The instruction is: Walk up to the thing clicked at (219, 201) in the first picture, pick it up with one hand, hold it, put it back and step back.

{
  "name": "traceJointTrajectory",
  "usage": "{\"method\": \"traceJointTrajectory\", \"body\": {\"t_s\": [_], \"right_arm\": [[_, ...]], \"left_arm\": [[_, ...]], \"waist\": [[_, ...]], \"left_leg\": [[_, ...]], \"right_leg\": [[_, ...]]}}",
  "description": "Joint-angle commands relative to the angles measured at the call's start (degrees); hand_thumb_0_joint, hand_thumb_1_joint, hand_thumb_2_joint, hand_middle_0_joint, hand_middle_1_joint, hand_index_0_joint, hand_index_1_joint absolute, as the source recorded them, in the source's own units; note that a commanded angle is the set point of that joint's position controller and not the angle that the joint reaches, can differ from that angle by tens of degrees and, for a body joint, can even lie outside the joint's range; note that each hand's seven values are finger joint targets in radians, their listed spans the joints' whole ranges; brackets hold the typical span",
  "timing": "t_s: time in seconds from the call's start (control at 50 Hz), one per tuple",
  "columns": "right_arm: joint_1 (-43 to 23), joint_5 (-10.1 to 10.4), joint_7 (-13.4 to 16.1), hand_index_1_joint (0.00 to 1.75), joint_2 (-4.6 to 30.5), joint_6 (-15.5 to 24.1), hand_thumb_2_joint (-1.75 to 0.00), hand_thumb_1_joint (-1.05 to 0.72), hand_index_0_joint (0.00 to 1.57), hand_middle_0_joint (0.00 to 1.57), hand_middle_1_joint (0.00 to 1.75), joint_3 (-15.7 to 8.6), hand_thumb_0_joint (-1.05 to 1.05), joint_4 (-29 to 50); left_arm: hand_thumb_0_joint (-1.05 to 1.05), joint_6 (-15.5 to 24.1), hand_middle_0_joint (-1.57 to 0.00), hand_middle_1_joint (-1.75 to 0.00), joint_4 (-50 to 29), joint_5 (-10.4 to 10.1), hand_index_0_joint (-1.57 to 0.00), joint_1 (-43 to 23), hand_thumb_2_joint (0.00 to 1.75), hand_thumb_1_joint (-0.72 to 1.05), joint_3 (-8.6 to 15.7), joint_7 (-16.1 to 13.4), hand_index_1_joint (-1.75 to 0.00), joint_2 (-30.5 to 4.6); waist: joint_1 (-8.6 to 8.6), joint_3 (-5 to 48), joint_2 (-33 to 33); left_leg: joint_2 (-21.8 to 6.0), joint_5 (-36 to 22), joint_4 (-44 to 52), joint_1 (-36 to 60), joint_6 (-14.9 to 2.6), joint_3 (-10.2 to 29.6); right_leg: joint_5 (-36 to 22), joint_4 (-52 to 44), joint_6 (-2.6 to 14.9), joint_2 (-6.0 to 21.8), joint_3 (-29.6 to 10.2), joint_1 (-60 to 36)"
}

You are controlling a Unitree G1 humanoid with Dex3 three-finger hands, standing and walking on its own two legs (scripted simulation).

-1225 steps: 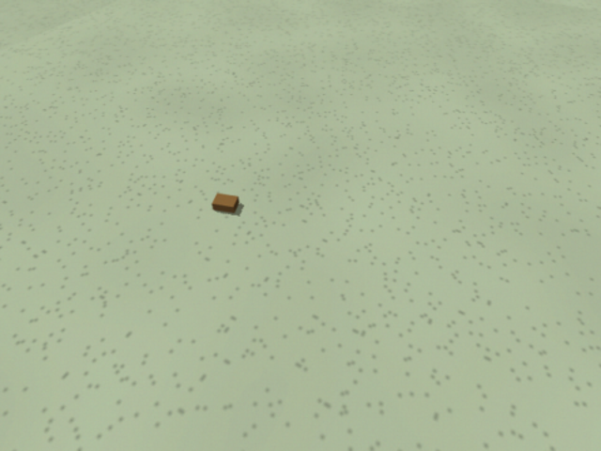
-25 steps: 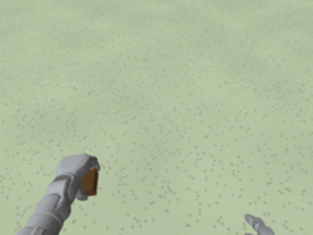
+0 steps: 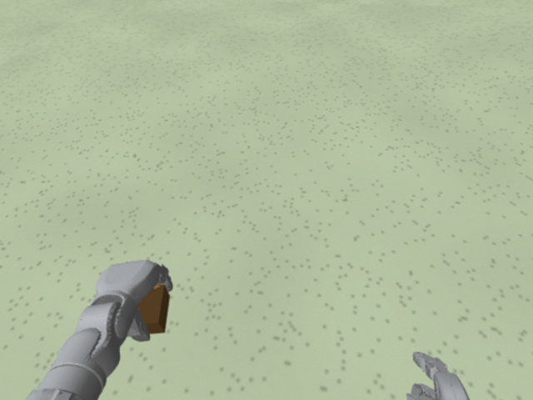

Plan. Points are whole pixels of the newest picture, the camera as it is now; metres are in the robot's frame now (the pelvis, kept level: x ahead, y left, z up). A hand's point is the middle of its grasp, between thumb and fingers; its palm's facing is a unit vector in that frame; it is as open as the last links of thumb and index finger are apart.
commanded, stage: hold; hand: left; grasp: from above
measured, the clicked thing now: (134, 310) +0.29 +0.24 -0.07
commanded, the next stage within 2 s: crouch in 0.62 s
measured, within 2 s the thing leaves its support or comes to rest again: neither
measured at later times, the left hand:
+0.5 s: hand (137, 310) +0.28 +0.23 -0.04, palm faces -0.46 -0.09 -0.88, open 9.5 cm
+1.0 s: hand (138, 322) +0.27 +0.23 -0.08, palm faces -0.48 -0.08 -0.87, open 9.5 cm
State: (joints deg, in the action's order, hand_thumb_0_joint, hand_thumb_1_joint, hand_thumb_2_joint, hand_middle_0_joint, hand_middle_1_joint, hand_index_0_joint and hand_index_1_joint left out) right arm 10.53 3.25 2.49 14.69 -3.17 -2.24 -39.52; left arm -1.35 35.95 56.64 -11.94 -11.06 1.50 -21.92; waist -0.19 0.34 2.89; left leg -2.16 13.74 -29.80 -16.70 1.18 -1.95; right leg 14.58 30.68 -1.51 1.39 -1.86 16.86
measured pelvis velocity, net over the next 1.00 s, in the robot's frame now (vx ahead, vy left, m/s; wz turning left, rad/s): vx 0.00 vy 0.00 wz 0.01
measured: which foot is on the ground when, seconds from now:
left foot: down 0.00-1.00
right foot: down 0.00-1.00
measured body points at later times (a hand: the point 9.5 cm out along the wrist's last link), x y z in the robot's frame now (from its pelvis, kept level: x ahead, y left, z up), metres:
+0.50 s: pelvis +0.00 +0.00 +0.00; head +0.00 -0.02 +0.45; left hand +0.30 +0.23 +0.01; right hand +0.13 -0.25 -0.12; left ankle +0.02 +0.13 -0.73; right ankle +0.02 -0.14 -0.73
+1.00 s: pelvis +0.00 +0.00 +0.00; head +0.02 -0.01 +0.45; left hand +0.29 +0.24 -0.03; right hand +0.14 -0.26 -0.12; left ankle +0.02 +0.13 -0.73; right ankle +0.02 -0.14 -0.73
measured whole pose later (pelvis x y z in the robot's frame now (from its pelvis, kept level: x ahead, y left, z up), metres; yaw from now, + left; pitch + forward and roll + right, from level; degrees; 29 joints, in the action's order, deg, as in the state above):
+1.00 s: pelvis +0.00 +0.00 +0.00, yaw +1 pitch +3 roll +0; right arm 10.1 2.5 2.4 14.2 -3.7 -2.3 -40.0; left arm 2.7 42.5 59.4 -12.1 -9.2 -4.1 -21.7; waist 0.8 -0.3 1.6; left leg -1.8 13.9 -31.4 -20.0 1.0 -1.4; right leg 14.9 32.2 -1.6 1.7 -1.4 19.9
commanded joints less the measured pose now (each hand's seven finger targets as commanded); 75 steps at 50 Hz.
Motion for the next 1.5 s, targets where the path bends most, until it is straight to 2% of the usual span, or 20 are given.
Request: {"method": "traceJointTrajectory", "body": {"t_s": [0.0, 0.14, 0.16, 0.2, 0.26, 0.32, 0.36, 0.4, 0.44, 0.48, 0.5, 0.62, 0.66, 0.72, 0.84, 1.0, 1.1, 1.2, 1.38, 1.48], "right_arm": [[-4.7, 0.1, 0.4, 0.3, 7.1, 2.5, -0.9, -0.9, 0.2, 0.2, 0.3, -2.0, 0.0, 7.9], [-4.8, 0.1, 0.4, 0.3, 7.0, 2.6, -0.9, -0.9, 0.2, 0.2, 0.3, -1.9, 0.0, 8.3], [-4.5, 0.0, 0.4, 0.3, 7.1, 2.5, -0.9, -0.9, 0.2, 0.2, 0.3, -2.0, 0.0, 7.9], [-4.6, -0.1, 0.4, 0.3, 6.9, 2.5, -0.9, -0.9, 0.2, 0.2, 0.3, -2.0, 0.0, 8.0], [-4.3, -0.1, 0.5, 0.3, 7.1, 2.6, -0.9, -0.9, 0.2, 0.2, 0.3, -2.0, 0.0, 7.6], [-4.4, 0.0, 0.4, 0.3, 7.1, 2.6, -0.9, -0.9, 0.2, 0.2, 0.3, -2.1, 0.0, 7.5], [-4.6, 0.0, 0.5, 0.3, 7.2, 2.6, -0.9, -0.9, 0.2, 0.2, 0.3, -2.1, 0.0, 7.6], [-4.7, -0.1, 0.4, 0.3, 7.0, 2.6, -0.9, -0.9, 0.2, 0.2, 0.3, -2.0, 0.0, 7.8], [-4.6, 0.1, 0.5, 0.3, 7.0, 2.6, -0.9, -0.9, 0.2, 0.2, 0.3, -2.0, 0.0, 7.9], [-4.8, 0.1, 0.5, 0.3, 6.8, 2.6, -0.9, -0.9, 0.2, 0.2, 0.3, -1.9, 0.0, 8.0], [-4.7, 0.1, 0.6, 0.3, 7.2, 2.6, -0.9, -0.9, 0.2, 0.2, 0.3, -2.2, 0.0, 8.1], [-4.6, -0.1, 0.6, 0.3, 7.1, 2.7, -0.9, -0.9, 0.2, 0.2, 0.3, -2.1, 0.0, 7.5], [-4.6, 0.0, 0.6, 0.3, 7.4, 2.6, -0.9, -0.9, 0.2, 0.2, 0.3, -2.2, 0.0, 7.3], [-4.8, 0.0, 0.5, 0.3, 7.1, 2.5, -0.89, -0.87, 0.2, 0.2, 0.3, -2.1, 0.0, 7.5], [-4.0, -0.2, 0.4, 0.3, 6.9, 2.1, -0.9, -0.89, 0.2, 0.2, 0.3, -2.2, 0.0, 7.2], [-0.3, -1.8, -0.4, 0.3, 7.7, 1.2, -0.9, -0.89, 0.2, 0.2, 0.3, -3.3, 0.0, 4.0], [2.9, -3.0, -1.7, 0.3, 8.1, 1.6, -0.9, -0.89, 0.2, 0.2, 0.3, -4.6, 0.0, 2.8], [4.1, -3.9, -2.1, 0.3, 9.0, 2.3, -0.9, -0.89, 0.2, 0.2, 0.3, -5.4, 0.0, 3.0], [5.3, -5.5, -1.2, 0.3, 10.4, 5.4, -0.9, -0.89, 0.2, 0.2, 0.3, -6.6, 0.0, 1.2], [5.5, -6.4, -1.5, 0.3, 10.5, 6.1, -0.9, -0.89, 0.2, 0.2, 0.3, -6.4, 0.0, 0.4]], "left_arm": [[0.0, 0.1, -1.23, -0.43, -12.2, 0.1, -1.19, -19.5, 0.74, 0.81, 6.1, -1.9, -0.47, -12.9], [0.0, 0.8, -1.23, -0.44, -12.4, 0.4, -1.2, -19.4, 0.72, 0.82, 6.2, -2.5, -0.48, -12.4], [0.0, 0.6, -1.23, -0.45, -11.4, 0.4, -1.2, -18.8, 0.72, 0.82, 7.4, -2.8, -0.48, -13.6], [0.0, 0.6, -1.24, -0.46, -13.3, 0.8, -1.21, -20.6, 0.74, 0.84, 5.7, -2.9, -0.49, -12.2], [0.0, 0.4, -1.24, -0.47, -12.8, 0.8, -1.21, -22.2, 0.75, 0.84, 6.9, -3.7, -0.5, -13.7], [0.0, 0.1, -1.25, -0.46, -10.3, 0.6, -1.22, -19.2, 0.74, 0.86, 5.5, -3.4, -0.49, -11.6], [0.0, 0.3, -1.25, -0.45, -12.2, 0.6, -1.22, -20.5, 0.75, 0.84, 7.3, -3.3, -0.48, -14.2], [0.0, 0.4, -1.26, -0.46, -12.2, 0.5, -1.22, -20.5, 0.76, 0.84, 5.7, -2.9, -0.5, -12.5], [0.0, 0.4, -1.24, -0.45, -10.3, 0.4, -1.21, -18.6, 0.75, 0.83, 6.8, -2.7, -0.49, -13.2], [0.0, 0.7, -1.23, -0.46, -11.3, 0.2, -1.21, -18.6, 0.74, 0.84, 5.2, -2.6, -0.49, -11.5], [0.0, 0.9, -1.24, -0.44, -12.1, 0.5, -1.2, -19.3, 0.74, 0.83, 7.2, -2.8, -0.48, -13.8], [0.0, 0.9, -1.25, -0.46, -13.1, 0.4, -1.22, -21.0, 0.75, 0.85, 6.0, -3.8, -0.49, -12.5], [0.0, 0.7, -1.24, -0.46, -11.7, 0.9, -1.21, -19.9, 0.73, 0.84, 7.5, -4.2, -0.49, -14.0], [0.0, 0.5, -1.12, -0.5, -11.0, 1.0, -1.13, -17.9, 0.68, 0.78, 7.0, -4.3, -0.48, -13.0], [0.0, 1.9, -1.21, -0.44, -7.1, 1.5, -1.2, -15.4, 0.66, 0.81, 6.6, -4.9, -0.46, -11.9], [0.0, 5.5, -1.21, -0.42, 2.2, 5.4, -1.19, -20.1, 0.65, 0.82, 7.8, -13.6, -0.44, -12.1], [0.0, 6.7, -1.2, -0.44, 8.3, 9.0, -1.18, -23.0, 0.68, 0.82, 8.7, -19.4, -0.46, -12.2], [0.0, 7.2, -1.11, -0.46, 13.9, 10.9, -1.12, -25.7, 0.6, 0.75, 10.5, -23.5, -0.45, -13.7], [0.0, 9.0, -1.04, -0.52, 14.9, 10.9, -1.06, -32.4, 0.63, 0.7, 14.4, -27.1, -0.5, -19.1], [0.0, 8.1, -1.04, -0.54, 20.3, 11.0, -1.06, -32.0, 0.67, 0.7, 16.5, -26.6, -0.53, -21.3]], "waist": [[-0.18, 14.1, -2.0], [-0.16, 13.8, -2.0], [-0.26, 13.8, -1.2], [-0.13, 15.2, -0.7], [-0.09, 15.3, -0.9], [0.24, 13.6, -2.2], [-0.69, 14.8, -0.6], [0.05, 14.2, -1.8], [-0.1, 13.1, -2.1], [-0.17, 12.3, -2.1], [-0.65, 13.4, -0.7], [0.03, 14.4, -0.8], [-0.35, 14.1, -0.5], [-0.4, 13.2, -1.7], [0.18, 11.5, -4.1], [2.26, 14.5, -2.7], [2.7, 19.8, -0.6], [3.44, 24.4, -0.6], [3.72, 37.2, 4.8], [4.71, 38.6, 2.5]], "left_leg": [[2.9, -9.6, 3.8, 7.8, -1.68, -0.5], [2.9, -7.5, 4.5, 7.8, -1.62, -0.4], [2.9, -7.7, 4.4, 7.6, -1.54, -0.5], [2.8, -9.5, 4.3, 8.6, -1.39, -0.4], [2.8, -9.0, 4.3, 8.4, -1.54, -0.5], [2.6, -8.0, 4.7, 7.7, -1.57, -0.4], [2.7, -8.7, 4.6, 8.0, -1.46, -0.4], [2.9, -8.5, 4.6, 7.8, -1.67, -0.5], [2.9, -7.3, 4.8, 7.1, -1.73, -0.5], [2.8, -6.5, 5.1, 6.9, -1.55, -0.3], [2.9, -6.5, 5.1, 7.2, -1.48, -0.4], [2.5, -8.8, 4.6, 8.4, -1.27, -0.1], [2.6, -8.4, 4.8, 8.4, -1.23, -0.3], [2.8, -8.0, 4.8, 7.6, -1.36, -0.3], [3.1, -8.2, 3.7, 5.5, -1.71, -0.2], [3.1, -7.3, -4.2, 0.0, -1.03, 0.1], [2.9, -4.9, -16.4, -12.0, -0.51, 0.4], [2.9, 0.7, -26.5, -24.3, -0.94, 0.6], [2.3, 7.2, -44.2, -40.5, -1.64, 2.5], [2.1, 10.6, -50.8, -49.7, -1.75, 3.9]], "right_leg": [[-8.2, -5.7, 1.48, -2.6, 1.6, -2.3], [-5.9, -6.2, 1.69, -2.6, 1.5, -2.0], [-6.1, -6.2, 1.72, -2.7, 1.5, -2.0], [-7.8, -5.6, 1.83, -2.7, 1.6, -2.3], [-7.6, -6.0, 1.7, -2.7, 1.6, -2.6], [-6.5, -6.2, 1.76, -2.7, 1.7, -2.0], [-7.0, -6.2, 1.85, -2.6, 1.7, -2.9], [-7.2, -6.4, 1.63, -2.5, 1.5, -2.8], [-5.8, -6.9, 1.61, -2.5, 1.5, -2.5], [-5.0, -6.9, 1.83, -2.6, 1.6, -2.0], [-4.7, -6.9, 1.91, -2.5, 1.6, -2.1], [-7.0, -6.2, 1.89, -2.8, 1.9, -2.3], [-6.7, -6.3, 1.94, -2.7, 1.8, -2.2], [-6.3, -6.5, 1.82, -2.6, 1.8, -2.2], [-6.8, -6.1, 1.54, -2.3, 1.7, -1.3], [-6.1, 1.4, 1.92, -2.0, 1.9, 7.9], [-4.0, 12.4, 2.41, -2.2, 2.2, 18.8], [0.7, 22.2, 2.53, -2.2, 2.4, 29.0], [7.4, 42.0, 3.64, -2.7, 3.9, 50.3], [10.8, 49.1, 3.24, -2.4, 4.6, 58.6]]}}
